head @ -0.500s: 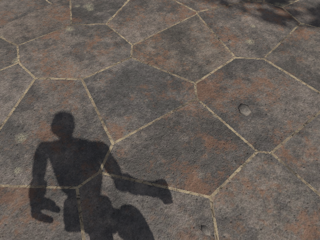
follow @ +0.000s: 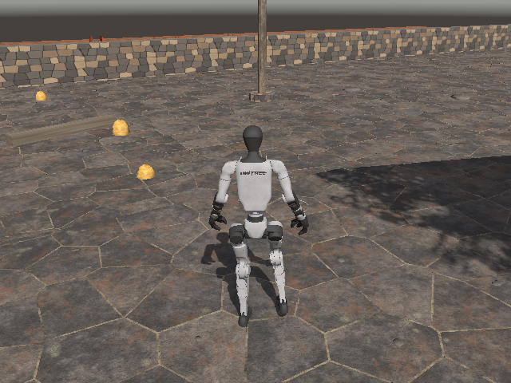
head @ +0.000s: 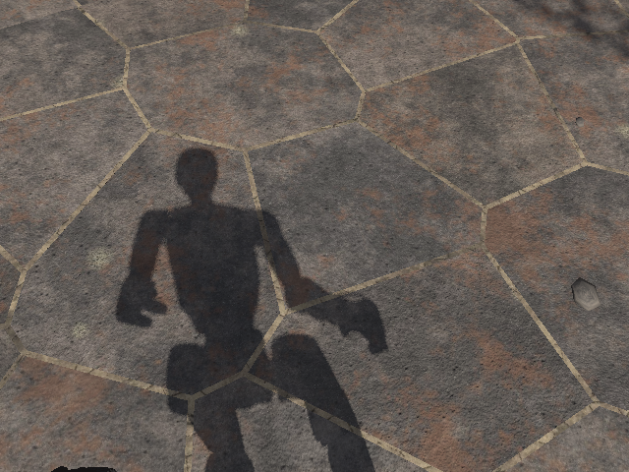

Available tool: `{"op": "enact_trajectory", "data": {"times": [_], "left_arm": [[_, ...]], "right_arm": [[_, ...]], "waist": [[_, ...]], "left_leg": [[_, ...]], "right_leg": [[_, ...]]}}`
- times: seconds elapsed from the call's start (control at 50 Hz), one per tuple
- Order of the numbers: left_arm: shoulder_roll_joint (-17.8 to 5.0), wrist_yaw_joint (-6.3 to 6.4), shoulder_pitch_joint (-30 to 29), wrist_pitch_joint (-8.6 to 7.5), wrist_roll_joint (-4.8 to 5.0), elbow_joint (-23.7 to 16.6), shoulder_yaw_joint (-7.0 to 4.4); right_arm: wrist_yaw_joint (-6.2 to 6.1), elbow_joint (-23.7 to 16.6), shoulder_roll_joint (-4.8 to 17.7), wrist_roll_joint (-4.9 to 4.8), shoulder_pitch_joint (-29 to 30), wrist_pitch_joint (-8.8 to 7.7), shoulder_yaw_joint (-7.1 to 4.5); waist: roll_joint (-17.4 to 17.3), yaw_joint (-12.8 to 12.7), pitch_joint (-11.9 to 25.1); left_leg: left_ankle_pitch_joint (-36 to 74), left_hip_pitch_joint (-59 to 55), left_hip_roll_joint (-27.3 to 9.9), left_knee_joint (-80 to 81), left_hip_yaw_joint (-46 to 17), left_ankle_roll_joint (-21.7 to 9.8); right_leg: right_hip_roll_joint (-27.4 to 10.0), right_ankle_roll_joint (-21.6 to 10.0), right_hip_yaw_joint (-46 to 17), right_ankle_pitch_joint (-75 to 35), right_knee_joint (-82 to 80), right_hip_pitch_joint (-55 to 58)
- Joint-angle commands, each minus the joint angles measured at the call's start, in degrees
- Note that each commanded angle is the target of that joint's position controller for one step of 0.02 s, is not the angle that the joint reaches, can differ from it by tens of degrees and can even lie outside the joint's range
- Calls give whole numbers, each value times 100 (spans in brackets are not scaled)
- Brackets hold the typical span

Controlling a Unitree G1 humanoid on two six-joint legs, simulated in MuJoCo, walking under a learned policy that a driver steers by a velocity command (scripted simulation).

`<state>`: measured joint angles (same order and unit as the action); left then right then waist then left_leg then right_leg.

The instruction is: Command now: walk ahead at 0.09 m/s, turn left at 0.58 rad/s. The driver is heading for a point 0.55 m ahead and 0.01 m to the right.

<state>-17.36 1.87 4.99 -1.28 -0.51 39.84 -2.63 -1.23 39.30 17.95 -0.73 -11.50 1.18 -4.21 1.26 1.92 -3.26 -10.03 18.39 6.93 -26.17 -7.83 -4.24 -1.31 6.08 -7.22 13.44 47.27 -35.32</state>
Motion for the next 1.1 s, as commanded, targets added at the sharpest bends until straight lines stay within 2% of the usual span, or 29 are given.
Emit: {"op": "enact_trajectory", "data": {"times": [0.02,0.08,0.12,0.14,0.16,0.18,0.2,0.22,0.28,0.36,0.42,0.48,0.5,0.52,0.54,0.56,0.58,0.66,0.7,0.78,0.84,0.88,0.94,1.0,1.02,1.04,1.06,1.08,1.1], "left_arm": [[-486,-29,40,-37,32,-341,-142],[-574,-82,72,-140,47,-359,-197],[-663,-95,423,-227,34,-253,-263],[-1040,-50,510,-218,-59,-306,-342],[-1323,-38,466,-127,-227,-260,-405],[-1043,-45,583,-110,-161,-280,-372],[-722,-26,460,-100,-123,-357,-285],[-579,-15,270,-63,-74,-380,-250],[-598,31,194,44,-29,-326,-230],[-737,21,249,124,-15,-230,-289],[-851,-42,285,148,64,-133,-316],[-803,-70,253,170,183,-8,-263],[-664,-88,545,139,181,134,-209],[-340,-138,692,89,-21,120,-94],[-112,-123,573,51,-94,-22,-25],[-436,-80,269,69,-94,12,-87],[-458,-81,229,74,-50,47,-111],[-445,-76,440,78,-86,264,-73],[-621,-105,547,67,-27,451,-119],[-389,-80,514,47,-18,669,-72],[-398,-74,286,-60,106,583,-91],[-430,-124,109,-205,177,477,-115],[-409,-273,239,-388,248,535,-110],[-423,-334,1437,-422,139,1154,-179],[-661,-301,2017,-415,138,1283,-247],[-1432,-298,2434,-426,138,1280,-412],[-1160,-313,2292,-468,67,1212,-318],[-877,-287,1891,-502,80,1093,-230],[-723,-276,1653,-514,70,1004,-185]], "right_arm": [[-78,-444,906,-1,157,36,-241],[-74,-502,843,-21,210,72,-222],[-85,-585,692,-63,367,87,-171],[-73,-615,389,29,51,79,-84],[-65,-702,354,9,-358,50,-79],[-45,-617,872,76,-471,7,-204],[-40,-494,1128,-9,-344,44,-312],[-69,-398,1056,-41,-299,129,-332],[-59,-518,556,-52,-42,246,-194],[-24,-642,300,-1,197,192,-68],[31,-613,353,12,207,190,-56],[98,-393,308,38,-149,170,-61],[92,-407,429,78,-133,165,-73],[36,-472,783,138,-205,171,-120],[57,-477,828,252,150,144,-85],[85,-565,486,280,391,58,-8],[90,-480,323,298,498,-21,56],[77,-240,298,186,384,-151,85],[84,-182,212,201,232,-135,118],[35,-38,352,154,174,-95,74],[5,68,739,59,-171,-52,-62],[-7,168,718,32,-385,-161,-76],[19,172,622,-54,-202,-273,-80],[67,111,485,-53,209,-248,-55],[87,47,143,20,311,-278,48],[71,-229,-89,29,327,-374,111],[39,-228,319,-96,325,-468,0],[68,-161,469,-193,206,-542,-47],[94,-57,463,-171,139,-586,-48]], "waist": [[-845,-106,1039],[-1026,-148,974],[-999,-375,930],[-130,-191,1220],[1397,132,1063],[1295,-32,1178],[771,-104,1056],[480,-63,913],[626,-145,665],[937,-288,952],[1055,-364,988],[903,-137,836],[672,-166,809],[-394,-324,1035],[-1484,-474,853],[-1154,-240,654],[-1121,-310,571],[-960,-348,553],[-502,-255,408],[-365,-218,357],[-917,33,-207],[-1098,107,-392],[-927,-57,-245],[-605,-668,307],[-12,-876,428],[1560,-923,544],[1151,-890,370],[748,-683,-44],[573,-590,-144]], "left_leg": [[1747,-458,-1324,305,-1327,-777],[1770,-764,-1329,-44,-1825,-673],[1234,-551,-998,-469,-1832,-338],[-393,-15,-576,-1421,-1294,-32],[-2937,1256,319,-2483,-348,343],[-3009,1608,-88,-3766,-183,627],[-2554,1644,-272,-4279,-163,731],[-2183,1663,-371,-4432,-72,840],[-1626,1457,-432,-4072,281,988],[-1625,774,-567,-2634,528,966],[-1370,187,-620,-1629,695,856],[-110,-778,-496,221,944,534],[399,-1318,-655,644,668,353],[1459,-1950,-1651,733,-518,57],[1449,-1107,-2360,721,-1125,-670],[774,-759,-2194,857,-1063,-852],[500,-722,-1964,843,-848,-687],[527,-702,-1422,549,-369,-134],[-4,-588,-1210,606,-207,35],[-1110,-646,-1101,671,-199,-48],[-3268,-681,-1818,1421,-1373,-647],[-3089,-832,-2247,1618,-1957,-922],[-2149,-1138,-2235,1495,-1600,-873],[-1191,121,-1472,669,-418,-437],[-1067,739,-1046,-492,123,-120],[-1716,1924,-319,-2371,858,331],[-2404,2521,-457,-3462,314,340],[-1879,2923,-794,-3862,133,221],[-1325,3002,-988,-3889,236,144]], "right_leg": [[254,-2,112,-115,-497,764],[343,-152,44,52,-1335,1065],[89,-405,46,-1142,-2620,1986],[-1075,-844,-853,-2279,-2622,2842],[-2128,-1932,-2231,-3804,-2650,3329],[-2487,-2406,-2653,-3722,-2690,3302],[-2109,-2212,-1903,-3400,-2571,3155],[-1680,-1906,-1272,-2979,-2517,3019],[-1170,-1736,-414,-2696,-2705,2661],[-1243,-1891,-133,-2907,-2656,2885],[-1366,-1940,-182,-2692,-2627,2839],[-1194,-1657,-64,-1900,-2365,2435],[-1040,-1286,42,-1299,-2247,2045],[-585,-764,524,-130,-1402,1485],[-157,-427,808,1245,-1437,1338],[-229,-277,640,1320,-1118,1585],[-210,-274,605,1021,-1228,1628],[-294,-220,505,-787,-2214,2401],[-268,-335,569,-622,-2180,2411],[-63,-338,792,-27,-2106,2339],[164,-495,1067,996,-1102,1128],[-99,-724,733,1350,-477,575],[-289,-1003,650,1379,-895,631],[187,-905,1075,-304,-1939,3257],[-427,-1079,178,185,-2362,3937],[-1752,-1863,-2245,1227,-3355,4529],[-2170,-2318,-3274,2011,-3753,4361],[-2044,-2193,-2818,2207,-3740,4231],[-1768,-1986,-2250,1900,-3750,4156]]}}
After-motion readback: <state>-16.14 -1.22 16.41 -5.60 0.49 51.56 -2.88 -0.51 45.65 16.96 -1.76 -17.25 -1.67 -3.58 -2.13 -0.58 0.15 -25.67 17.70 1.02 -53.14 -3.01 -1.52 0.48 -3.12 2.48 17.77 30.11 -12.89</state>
